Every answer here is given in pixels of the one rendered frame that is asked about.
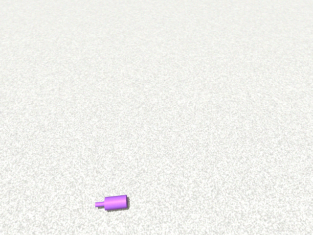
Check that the bottle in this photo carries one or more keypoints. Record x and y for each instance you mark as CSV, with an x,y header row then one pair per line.
x,y
114,202

